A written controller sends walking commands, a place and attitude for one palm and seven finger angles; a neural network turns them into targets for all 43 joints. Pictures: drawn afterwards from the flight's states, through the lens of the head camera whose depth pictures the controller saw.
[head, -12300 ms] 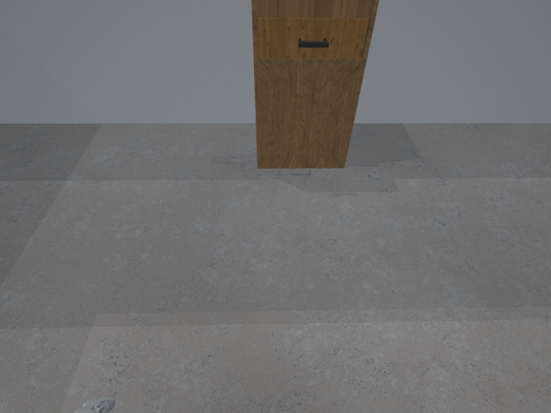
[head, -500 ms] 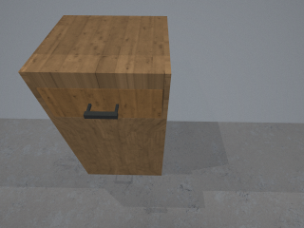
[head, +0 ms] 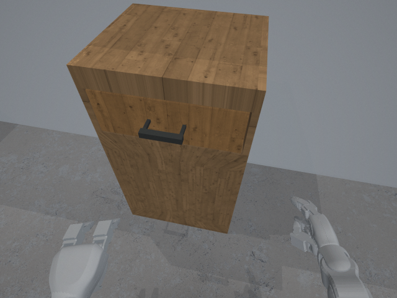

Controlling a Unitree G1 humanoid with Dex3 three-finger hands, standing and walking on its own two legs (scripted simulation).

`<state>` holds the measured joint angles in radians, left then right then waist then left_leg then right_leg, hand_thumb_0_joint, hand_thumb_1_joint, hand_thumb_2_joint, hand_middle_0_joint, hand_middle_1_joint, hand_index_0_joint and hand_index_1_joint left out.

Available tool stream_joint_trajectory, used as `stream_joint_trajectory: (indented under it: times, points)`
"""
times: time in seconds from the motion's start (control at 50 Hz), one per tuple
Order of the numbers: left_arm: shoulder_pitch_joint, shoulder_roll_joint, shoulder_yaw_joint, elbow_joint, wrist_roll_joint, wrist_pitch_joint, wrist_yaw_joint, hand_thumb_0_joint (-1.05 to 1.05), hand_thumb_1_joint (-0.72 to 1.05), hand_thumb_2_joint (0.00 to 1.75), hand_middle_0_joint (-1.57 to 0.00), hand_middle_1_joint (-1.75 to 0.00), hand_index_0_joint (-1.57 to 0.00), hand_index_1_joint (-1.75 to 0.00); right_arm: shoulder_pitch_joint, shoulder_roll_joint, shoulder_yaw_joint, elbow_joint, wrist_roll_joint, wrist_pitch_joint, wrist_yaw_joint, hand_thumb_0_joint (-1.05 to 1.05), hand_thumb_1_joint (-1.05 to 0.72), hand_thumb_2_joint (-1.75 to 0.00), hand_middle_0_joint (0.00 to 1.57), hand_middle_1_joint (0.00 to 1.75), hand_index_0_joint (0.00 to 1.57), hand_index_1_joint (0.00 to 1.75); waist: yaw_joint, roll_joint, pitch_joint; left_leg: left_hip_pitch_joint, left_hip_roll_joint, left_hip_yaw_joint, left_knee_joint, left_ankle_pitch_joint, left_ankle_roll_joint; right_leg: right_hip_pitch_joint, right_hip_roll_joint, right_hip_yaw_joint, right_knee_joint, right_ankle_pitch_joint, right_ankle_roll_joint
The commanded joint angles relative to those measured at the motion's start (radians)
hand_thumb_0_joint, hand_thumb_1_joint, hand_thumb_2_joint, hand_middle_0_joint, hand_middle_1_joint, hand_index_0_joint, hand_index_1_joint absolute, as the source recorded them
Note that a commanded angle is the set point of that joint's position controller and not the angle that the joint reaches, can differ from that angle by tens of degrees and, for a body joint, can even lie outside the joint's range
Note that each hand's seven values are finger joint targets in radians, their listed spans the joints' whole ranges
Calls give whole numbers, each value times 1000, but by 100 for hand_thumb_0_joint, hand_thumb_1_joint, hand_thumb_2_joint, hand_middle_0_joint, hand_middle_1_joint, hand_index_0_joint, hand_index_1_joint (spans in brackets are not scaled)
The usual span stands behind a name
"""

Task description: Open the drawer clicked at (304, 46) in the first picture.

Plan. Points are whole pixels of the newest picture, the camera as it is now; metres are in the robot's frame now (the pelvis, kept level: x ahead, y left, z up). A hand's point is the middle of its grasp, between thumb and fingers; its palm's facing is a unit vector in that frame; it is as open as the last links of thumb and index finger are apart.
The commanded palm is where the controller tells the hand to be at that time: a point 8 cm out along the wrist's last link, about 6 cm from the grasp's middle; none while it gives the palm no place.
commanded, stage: raise the hand with hooked fingers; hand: left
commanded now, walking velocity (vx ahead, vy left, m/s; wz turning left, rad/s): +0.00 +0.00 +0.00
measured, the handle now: (163, 130) +0.52 +0.21 -0.01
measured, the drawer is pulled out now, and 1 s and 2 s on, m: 0.00 0.00 0.00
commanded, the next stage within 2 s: move the hooked fingers above the handle in 1.34 s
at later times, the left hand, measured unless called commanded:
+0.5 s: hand (112, 206) +0.24 +0.22 +0.07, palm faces +0.09 -0.10 -0.99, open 12.3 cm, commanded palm +0.22 +0.21 +0.12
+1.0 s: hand (114, 165) +0.30 +0.22 +0.12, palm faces +0.03 -0.07 -1.00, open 13.8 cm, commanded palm +0.27 +0.23 +0.17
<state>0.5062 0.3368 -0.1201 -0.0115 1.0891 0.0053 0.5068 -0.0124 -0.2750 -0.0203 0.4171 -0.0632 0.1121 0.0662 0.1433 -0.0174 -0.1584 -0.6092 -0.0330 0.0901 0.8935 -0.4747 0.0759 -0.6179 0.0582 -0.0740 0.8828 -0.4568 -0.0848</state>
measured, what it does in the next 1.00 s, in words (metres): stands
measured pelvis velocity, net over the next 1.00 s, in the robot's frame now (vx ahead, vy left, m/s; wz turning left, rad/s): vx -0.01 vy -0.02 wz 0.01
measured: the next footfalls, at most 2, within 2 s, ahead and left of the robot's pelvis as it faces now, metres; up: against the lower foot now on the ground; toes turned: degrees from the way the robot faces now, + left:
none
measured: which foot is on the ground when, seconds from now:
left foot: down 0.00-1.00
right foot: down 0.00-1.00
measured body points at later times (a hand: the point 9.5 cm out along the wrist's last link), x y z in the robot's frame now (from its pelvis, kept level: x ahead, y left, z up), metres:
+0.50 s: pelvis -0.01 -0.02 +0.03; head +0.02 -0.06 +0.48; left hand +0.23 +0.22 +0.12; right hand +0.15 -0.28 -0.09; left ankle -0.02 +0.07 -0.69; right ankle -0.01 -0.07 -0.69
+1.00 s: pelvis -0.01 -0.02 +0.04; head +0.00 -0.05 +0.49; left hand +0.29 +0.22 +0.17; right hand +0.21 -0.22 -0.06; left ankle -0.02 +0.07 -0.69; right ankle -0.01 -0.07 -0.69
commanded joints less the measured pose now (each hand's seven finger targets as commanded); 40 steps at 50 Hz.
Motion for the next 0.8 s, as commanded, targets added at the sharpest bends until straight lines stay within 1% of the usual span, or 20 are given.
stream_joint_trajectory:
  times: [0.0,0.04,0.06,0.08,0.1,0.14,0.16,0.18,0.22,0.26,0.3,0.34,0.38,0.42,0.48,0.54,0.58,0.6,0.68,0.78]
  points:
    - [-401,37,-6,-337,5,-43,41,0,22,61,-25,-74,-25,-74,5,-87,-22,-75,-16,-24,-14,0,-90,-90,20,30,20,30,-152,119,-159,298,11,-192,-36,417,-51,-133,-7,207,-122,247,3]
    - [-343,-4,-49,-275,-35,-7,-24,0,18,59,-25,-76,-25,-76,3,-75,-17,-71,-1,-20,-21,0,-90,-90,20,30,20,30,-140,68,-146,270,11,-184,-90,418,-37,-16,-10,162,-156,299,18]
    - [-300,0,-42,-241,-54,19,-55,0,15,58,-25,-78,-25,-78,15,-69,-16,-70,8,-15,-25,0,-90,-90,20,30,20,30,-129,5,-145,250,14,-181,-116,432,-37,45,-8,154,-170,334,23]
    - [-225,-6,-33,-193,-77,49,-84,0,13,57,-25,-80,-25,-80,5,-64,-9,-74,21,-12,-29,0,-90,-90,20,30,20,30,-111,-19,-138,226,9,-171,-136,445,-36,106,-4,166,-184,378,23]
    - [-188,24,-6,-164,-87,67,-106,0,11,56,-26,-81,-26,-81,22,-56,-1,-72,34,-9,-31,0,-90,-90,20,30,20,30,-97,-80,-125,198,10,-160,-160,452,-41,166,-6,174,-192,420,26]
    - [-153,93,61,-134,-94,84,-132,0,6,54,-26,-84,-26,-84,10,-52,19,-74,47,-10,-39,0,-90,-90,20,30,20,30,-65,-147,-98,140,5,-137,-209,416,-44,267,-13,191,-210,457,30]
    - [-160,133,97,-132,-87,82,-134,0,4,53,-26,-86,-26,-86,2,-49,30,-72,46,-11,-43,0,-90,-90,20,30,20,30,-50,-150,-98,118,1,-128,-229,407,-46,315,-19,210,-214,493,30]
    - [-155,179,142,-131,-75,79,-129,0,1,52,-26,-87,-26,-87,-16,-51,39,-63,41,-14,-49,0,-90,-90,20,30,20,30,-29,-116,-100,111,-5,-122,-243,398,-46,359,-21,238,-221,523,27]
    - [-202,212,164,-169,-48,67,-115,0,-3,50,-27,-90,-27,-90,-22,-33,45,-58,38,-16,-51,0,-90,-90,20,30,20,30,-18,-33,-118,127,-9,-109,-271,399,-49,410,-36,260,-229,547,22]
    - [-269,236,178,-213,-19,46,-97,0,-8,48,-27,-93,-27,-93,-23,-32,38,-47,32,-23,-53,0,-90,-90,20,30,20,30,-17,54,-144,167,-10,-107,-283,420,-45,421,-38,267,-241,556,13]
    - [-324,237,197,-256,-36,33,-77,0,-13,46,-27,-96,-27,-96,-19,-40,18,-31,27,-27,-61,0,-90,-90,20,30,20,30,-34,63,-173,187,-14,-110,-289,416,-37,452,-47,281,-263,597,17]
    - [-377,214,189,-261,-78,16,-73,0,-17,44,-28,-99,-28,-99,-1,-51,-4,-8,30,-36,-69,0,-90,-90,20,30,20,30,-67,45,-176,201,-18,-110,-295,385,-31,448,-56,273,-288,583,27]
    - [-437,192,170,-237,-115,3,-79,0,-22,42,-28,-102,-28,-102,2,-58,-16,8,39,-44,-77,0,-90,-90,20,30,20,30,-96,12,-142,198,-20,-111,-303,343,-25,424,-59,268,-321,498,38]
    - [-449,179,148,-163,-133,-1,-93,0,-27,40,-28,-105,-28,-105,15,-66,-25,27,48,-53,-84,0,-90,-90,20,30,20,30,-106,-35,-89,181,-22,-104,-315,293,-23,398,-71,272,-359,413,52]
    - [-479,189,127,-113,-131,25,-140,0,-34,37,-29,-110,-29,-110,1,-76,-32,28,63,-47,-84,0,-90,-90,20,30,20,30,-90,-50,-76,183,-27,-94,-342,279,-26,418,-82,290,-399,353,55]
    - [-537,228,120,-129,-116,54,-186,0,-41,34,-29,-114,-29,-114,-10,-78,-28,26,67,-35,-88,0,-90,-90,20,30,20,30,-69,-13,-96,223,-29,-82,-372,307,-25,453,-82,269,-409,346,51]
    - [-579,266,146,-132,-113,61,-209,0,-45,32,-30,-117,-30,-117,-21,-78,-22,21,71,-28,-89,0,-90,-90,20,30,20,30,-63,16,-78,238,-28,-81,-389,313,-25,465,-81,270,-424,335,48]
    - [-595,268,141,-127,-113,61,-218,0,-48,31,-30,-118,-30,-118,-22,-73,-17,21,70,-26,-92,0,-90,-90,20,30,20,30,-61,6,-65,241,-28,-80,-397,314,-24,474,-85,267,-430,337,51]
    - [-695,322,190,-117,-112,51,-240,0,-50,30,-30,-120,-30,-120,-27,-68,-8,23,72,-19,-99,0,-90,-90,20,30,20,30,-56,13,-69,270,-30,-77,-419,331,-22,502,-76,267,-450,357,50]
    - [-808,289,142,-51,-131,71,-283,0,-50,30,-30,-120,-30,-120,-30,-62,3,29,84,-16,-103,0,-90,-90,20,30,20,30,-77,23,-36,301,-29,-74,-441,337,-23,486,-67,241,-476,345,50]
